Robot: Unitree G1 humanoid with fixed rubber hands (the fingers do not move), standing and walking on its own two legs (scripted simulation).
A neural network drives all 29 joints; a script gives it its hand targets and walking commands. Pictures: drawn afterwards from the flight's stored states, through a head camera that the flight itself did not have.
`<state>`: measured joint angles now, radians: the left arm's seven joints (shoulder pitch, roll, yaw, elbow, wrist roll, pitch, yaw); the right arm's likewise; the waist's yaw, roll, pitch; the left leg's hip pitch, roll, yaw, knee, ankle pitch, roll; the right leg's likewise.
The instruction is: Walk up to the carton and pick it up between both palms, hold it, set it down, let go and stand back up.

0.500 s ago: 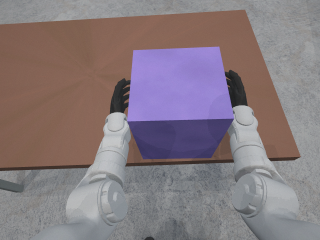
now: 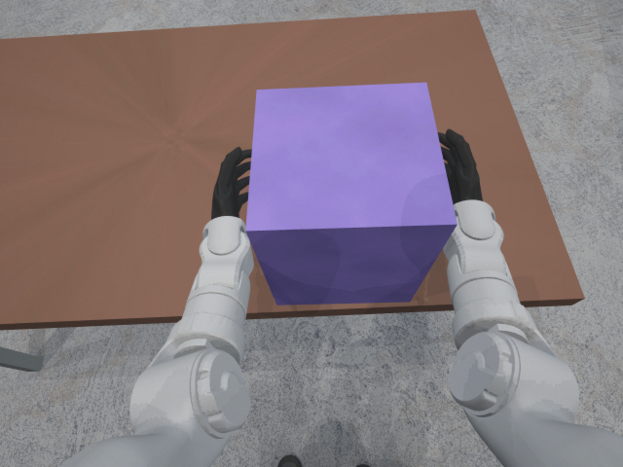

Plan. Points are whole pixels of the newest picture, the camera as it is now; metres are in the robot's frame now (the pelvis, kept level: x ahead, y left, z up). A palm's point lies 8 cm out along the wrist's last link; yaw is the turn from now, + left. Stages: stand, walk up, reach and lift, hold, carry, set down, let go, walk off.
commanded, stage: set down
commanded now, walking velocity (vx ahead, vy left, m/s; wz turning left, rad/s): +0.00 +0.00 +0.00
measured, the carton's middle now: (342, 208) +0.46 -0.04 -0.01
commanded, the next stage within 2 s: none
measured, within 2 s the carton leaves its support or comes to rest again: neither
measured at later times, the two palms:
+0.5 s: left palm (228, 207) +0.45 +0.12 +0.02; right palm (463, 191) +0.45 -0.19 +0.03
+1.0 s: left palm (203, 190) +0.46 +0.15 +0.05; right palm (500, 157) +0.47 -0.23 +0.07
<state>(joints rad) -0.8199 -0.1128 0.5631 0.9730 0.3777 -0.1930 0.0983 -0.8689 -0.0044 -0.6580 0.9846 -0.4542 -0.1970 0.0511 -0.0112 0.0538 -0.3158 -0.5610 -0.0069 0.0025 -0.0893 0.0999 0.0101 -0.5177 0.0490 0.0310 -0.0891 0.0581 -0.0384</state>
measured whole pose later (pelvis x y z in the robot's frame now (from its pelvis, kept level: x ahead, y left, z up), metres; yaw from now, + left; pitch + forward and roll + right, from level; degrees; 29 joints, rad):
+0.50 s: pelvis +0.00 +0.00 +0.00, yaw -1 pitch +32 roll +0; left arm -0.86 -0.02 0.44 1.09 0.25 -0.18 0.13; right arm -0.92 -0.10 -0.44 1.13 -0.28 -0.20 0.03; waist -0.01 0.05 -0.31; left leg -0.57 -0.01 0.03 -0.08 0.09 0.01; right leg -0.54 0.05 0.05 -0.06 0.05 -0.03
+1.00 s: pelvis -0.01 +0.00 +0.00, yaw -1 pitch +30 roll +0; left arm -0.93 0.14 0.13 1.14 -0.17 -0.11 0.14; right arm -1.05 -0.36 0.09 1.24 0.33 -0.13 0.00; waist 0.02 0.06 -0.29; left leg -0.64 0.00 0.02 0.15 -0.02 0.00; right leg -0.60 0.06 0.05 0.14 -0.05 -0.03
